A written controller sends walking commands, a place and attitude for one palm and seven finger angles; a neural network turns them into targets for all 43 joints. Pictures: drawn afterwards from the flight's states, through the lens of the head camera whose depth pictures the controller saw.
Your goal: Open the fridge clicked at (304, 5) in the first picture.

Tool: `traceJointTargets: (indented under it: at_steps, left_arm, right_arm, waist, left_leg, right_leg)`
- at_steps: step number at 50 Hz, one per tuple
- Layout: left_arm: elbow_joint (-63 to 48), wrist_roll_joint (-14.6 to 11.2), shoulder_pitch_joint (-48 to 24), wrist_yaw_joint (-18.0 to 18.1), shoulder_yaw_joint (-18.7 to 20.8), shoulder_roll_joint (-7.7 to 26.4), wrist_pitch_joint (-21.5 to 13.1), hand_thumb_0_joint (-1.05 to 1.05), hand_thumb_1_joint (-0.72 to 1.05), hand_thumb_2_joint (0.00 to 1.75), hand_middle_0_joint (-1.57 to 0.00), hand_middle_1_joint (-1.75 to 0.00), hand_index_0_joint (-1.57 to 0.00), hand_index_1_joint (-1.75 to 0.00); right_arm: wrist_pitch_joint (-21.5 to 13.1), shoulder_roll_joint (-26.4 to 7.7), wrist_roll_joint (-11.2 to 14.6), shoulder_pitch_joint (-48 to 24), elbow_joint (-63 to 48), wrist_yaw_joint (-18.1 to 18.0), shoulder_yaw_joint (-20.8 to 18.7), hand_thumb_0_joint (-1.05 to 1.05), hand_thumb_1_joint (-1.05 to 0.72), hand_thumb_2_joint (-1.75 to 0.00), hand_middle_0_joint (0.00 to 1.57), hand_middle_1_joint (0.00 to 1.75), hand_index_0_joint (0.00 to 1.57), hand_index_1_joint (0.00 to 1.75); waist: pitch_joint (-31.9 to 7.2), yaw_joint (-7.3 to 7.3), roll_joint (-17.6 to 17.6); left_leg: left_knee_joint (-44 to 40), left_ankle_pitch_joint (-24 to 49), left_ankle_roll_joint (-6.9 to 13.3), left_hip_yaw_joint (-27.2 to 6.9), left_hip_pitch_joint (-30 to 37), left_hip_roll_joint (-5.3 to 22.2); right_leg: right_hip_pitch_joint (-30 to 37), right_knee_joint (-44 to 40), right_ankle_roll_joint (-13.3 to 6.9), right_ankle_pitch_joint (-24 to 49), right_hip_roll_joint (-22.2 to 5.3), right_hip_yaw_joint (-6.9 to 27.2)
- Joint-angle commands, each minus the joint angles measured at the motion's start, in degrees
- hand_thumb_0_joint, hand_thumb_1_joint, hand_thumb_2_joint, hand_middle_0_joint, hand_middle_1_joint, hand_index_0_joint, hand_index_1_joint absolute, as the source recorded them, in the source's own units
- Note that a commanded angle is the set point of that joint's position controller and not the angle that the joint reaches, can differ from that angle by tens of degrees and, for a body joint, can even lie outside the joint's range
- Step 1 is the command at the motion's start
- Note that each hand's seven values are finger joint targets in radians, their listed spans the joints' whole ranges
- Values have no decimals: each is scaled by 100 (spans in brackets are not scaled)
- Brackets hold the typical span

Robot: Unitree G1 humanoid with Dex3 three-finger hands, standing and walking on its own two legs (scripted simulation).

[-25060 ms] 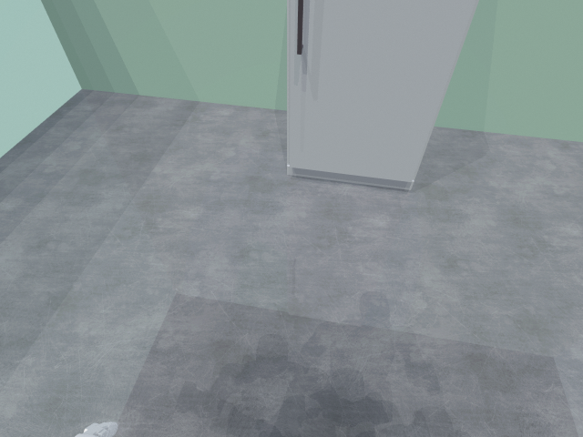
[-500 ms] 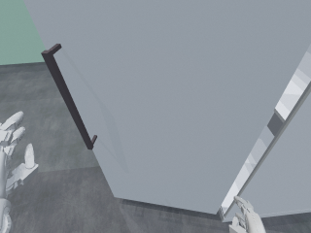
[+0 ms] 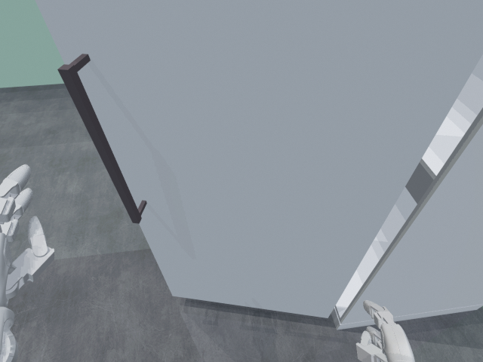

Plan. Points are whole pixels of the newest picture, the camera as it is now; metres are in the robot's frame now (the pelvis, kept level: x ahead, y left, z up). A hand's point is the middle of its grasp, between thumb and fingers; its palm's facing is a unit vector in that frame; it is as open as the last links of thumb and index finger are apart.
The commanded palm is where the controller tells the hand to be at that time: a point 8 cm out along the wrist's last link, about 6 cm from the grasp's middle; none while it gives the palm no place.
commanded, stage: step back with the hand held close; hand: left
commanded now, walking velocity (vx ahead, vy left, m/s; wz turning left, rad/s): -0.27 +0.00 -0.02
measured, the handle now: (114, 155) +0.44 +0.30 +0.10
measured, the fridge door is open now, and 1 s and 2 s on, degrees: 75 75 75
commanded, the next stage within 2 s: stop stepping back and stand still in 0.98 s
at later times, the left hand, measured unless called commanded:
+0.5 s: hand out of the picture +0.10 +0.31 +0.16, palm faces +0.49 -0.74 -0.45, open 7.4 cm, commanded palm +0.04 +0.34 +0.17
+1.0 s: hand out of the picture +0.03 +0.30 +0.17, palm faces +0.46 -0.78 -0.43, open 7.4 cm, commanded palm -0.02 +0.32 +0.17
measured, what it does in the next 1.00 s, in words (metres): walks backwards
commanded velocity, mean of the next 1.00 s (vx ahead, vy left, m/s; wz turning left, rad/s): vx -0.32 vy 0.00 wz -0.06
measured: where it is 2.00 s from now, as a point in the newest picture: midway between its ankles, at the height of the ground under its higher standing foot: outside the picture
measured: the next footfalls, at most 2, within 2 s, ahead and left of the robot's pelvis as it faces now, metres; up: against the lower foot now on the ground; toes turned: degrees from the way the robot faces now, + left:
right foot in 1.04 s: -0.22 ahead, -0.11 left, +0.00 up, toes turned +0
right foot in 1.54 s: -0.16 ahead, -0.03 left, +0.00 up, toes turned -3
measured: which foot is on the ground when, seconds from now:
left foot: down 0.00-1.00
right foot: down 0.00-0.80, up 0.82-1.00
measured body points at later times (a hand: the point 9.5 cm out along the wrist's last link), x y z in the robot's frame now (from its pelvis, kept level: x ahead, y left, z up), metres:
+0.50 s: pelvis -0.08 +0.03 -0.01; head -0.06 +0.05 +0.43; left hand +0.07 +0.35 +0.18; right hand +0.11 -0.18 -0.09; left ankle +0.01 +0.12 -0.74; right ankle -0.05 -0.12 -0.74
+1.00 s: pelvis -0.16 +0.02 -0.01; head -0.14 +0.05 +0.44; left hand +0.00 +0.33 +0.19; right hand +0.02 -0.20 -0.08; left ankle -0.04 +0.12 -0.74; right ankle -0.25 -0.10 -0.72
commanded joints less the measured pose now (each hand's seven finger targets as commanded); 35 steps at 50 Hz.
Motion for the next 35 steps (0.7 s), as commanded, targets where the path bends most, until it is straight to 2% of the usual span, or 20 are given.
traceJointTargets:
  at_steps: [1,2,4,7,8,10,12,16,17,20,23,25,27,29,30,31,32,33,34,35]
  left_arm:
    - [-1619,-37,135,184,891,1392,-459,0,90,90,-20,-30,-20,-30]
    - [-1735,-51,201,204,1016,1523,-482,0,90,90,-20,-30,-20,-30]
    - [-1724,-77,322,227,997,1469,-494,0,90,90,-20,-30,-20,-30]
    - [-1747,-96,382,248,1088,1546,-551,0,90,90,-20,-30,-20,-30]
    - [-1691,-93,385,247,985,1440,-562,0,90,90,-20,-30,-20,-30]
    - [-1662,-64,329,255,996,1416,-620,0,90,90,-20,-30,-20,-30]
    - [-1774,13,219,254,1051,1411,-701,0,90,90,-20,-30,-20,-30]
    - [-1710,137,245,238,1143,1335,-852,0,90,90,-20,-30,-20,-30]
    - [-1799,171,240,236,1239,1413,-915,0,90,90,-20,-30,-20,-30]
    - [-1942,134,263,203,1141,1303,-1050,0,90,90,-20,-30,-20,-30]
    - [-1977,174,-95,199,1072,1220,-1128,0,90,90,-20,-30,-20,-30]
    - [-1948,211,-286,196,1012,1164,-1164,0,90,90,-20,-30,-20,-30]
    - [-1896,238,-375,203,1088,1263,-1177,0,90,90,-20,-30,-20,-30]
    - [-1849,213,-375,201,989,1208,-1180,0,90,90,-20,-30,-20,-30]
    - [-1805,180,-334,218,1013,1274,-1182,0,90,90,-20,-30,-20,-30]
    - [-1792,146,-348,242,983,1332,-1170,0,90,90,-20,-30,-20,-30]
    - [-1767,126,-373,282,1038,1438,-1164,0,90,90,-20,-30,-20,-30]
    - [-1714,143,-479,320,835,1320,-1148,0,90,90,-20,-30,-20,-30]
    - [-1671,149,-552,358,833,1363,-1120,0,90,90,-20,-30,-20,-30]
    - [-1606,136,-564,384,858,1400,-1099,0,90,90,-20,-30,-20,-30]
  right_arm:
    - [-61,-546,42,-545,-1160,-81,-267,0,-90,-90,20,30,20,30]
    - [-48,-569,45,-590,-1188,-111,-270,0,-90,-90,20,30,20,30]
    - [7,-564,64,-512,-1259,-114,-278,0,-90,-90,20,30,20,30]
    - [-20,-626,64,-503,-1307,-144,-305,0,-90,-90,20,30,20,30]
    - [-28,-625,80,-445,-1304,-137,-292,0,-90,-90,20,30,20,30]
    - [-81,-687,80,-453,-1324,-143,-308,0,-90,-90,20,30,20,30]
    - [-194,-758,75,-512,-1370,-155,-328,0,-90,-90,20,30,20,30]
    - [-436,-767,88,-408,-1320,-133,-360,0,-90,-90,20,30,20,30]
    - [-504,-783,82,-392,-1307,-125,-388,0,-90,-90,20,30,20,30]
    - [-658,-716,78,-287,-1220,-95,-378,0,-90,-90,20,30,20,30]
    - [-818,-735,52,-242,-1091,-118,-393,0,-90,-90,20,30,20,30]
    - [-885,-727,42,-259,-1051,-115,-408,0,-90,-90,20,30,20,30]
    - [-941,-718,26,-256,-1014,-119,-426,0,-90,-90,20,30,20,30]
    - [-948,-631,22,-247,-1020,-97,-412,0,-90,-90,20,30,20,30]
    - [-932,-577,9,-232,-984,-80,-408,0,-90,-90,20,30,20,30]
    - [-888,-508,-8,-219,-936,-58,-392,0,-90,-90,20,30,20,30]
    - [-839,-523,-36,-150,-795,-41,-404,0,-90,-90,20,30,20,30]
    - [-776,-433,-19,-104,-704,2,-356,0,-90,-90,20,30,20,30]
    - [-711,-413,-26,-113,-674,29,-342,0,-90,-90,20,30,20,30]
    - [-678,-409,-16,-181,-674,31,-328,0,-90,-90,20,30,20,30]
  waist:
    - [-914,-75,-81]
    - [-972,-61,21]
    - [-1007,-77,-95]
    - [-931,-66,50]
    - [-841,-95,66]
    - [-690,-84,244]
    - [-626,-45,657]
    - [-443,-50,739]
    - [-506,-46,737]
    - [-616,-117,413]
    - [-693,-132,549]
    - [-659,-114,714]
    - [-579,-98,614]
    - [-412,-105,201]
    - [-354,-112,-128]
    - [-244,-137,-611]
    - [-327,-160,-889]
    - [-315,-207,-1175]
    - [-373,-226,-1341]
    - [-313,-231,-1245]
  left_leg:
    - [-108,2116,268,-120,477,41]
    - [-147,2236,264,-157,546,66]
    - [-212,2256,262,-238,386,138]
    - [-427,1847,279,-365,174,217]
    - [-550,1571,285,-445,-5,270]
    - [-906,539,361,-658,-594,398]
    - [-1317,-728,500,-916,-1453,538]
    - [-1612,-2489,714,-1322,-2635,814]
    - [-1579,-2551,717,-1408,-2656,792]
    - [-1197,-2087,599,-1280,-2121,641]
    - [-1196,-2279,589,-1291,-2083,689]
    - [-1233,-2659,575,-1306,-2262,715]
    - [-1086,-2702,528,-1222,-2196,644]
    - [-614,-2505,395,-957,-1933,354]
    - [-186,-2158,278,-767,-1586,156]
    - [500,-1680,144,-551,-1099,-65]
    - [1268,-1113,21,-331,-578,-202]
    - [1823,-842,-24,-249,-390,-261]
    - [2053,-694,-18,-206,-304,-271]
    - [1921,-713,6,-248,-301,-222]
  right_leg:
    - [-141,-141,94,2517,-429,442]
    - [-167,-102,77,2500,-382,433]
    - [-80,-7,84,2348,-308,423]
    - [-116,42,100,1864,-190,415]
    - [-96,88,106,1576,-145,385]
    - [94,285,111,988,-24,389]
    - [655,729,114,790,114,388]
    - [1052,1321,140,500,233,494]
    - [1072,1320,133,508,294,517]
    - [543,1061,76,703,234,673]
    - [492,1219,102,556,296,695]
    - [485,1259,72,120,334,686]
    - [278,1029,19,-225,313,772]
    - [-345,487,-130,-820,113,1158]
    - [-884,15,-272,-1234,-135,1502]
    - [-1633,-571,-456,-1693,-528,2005]
    - [-2131,-962,-666,-1562,-1017,2456]
    - [-2336,-1034,-804,-1138,-1381,2541]
    - [-2348,-989,-807,-714,-1488,2407]
    - [-2331,-855,-729,-407,-1429,2174]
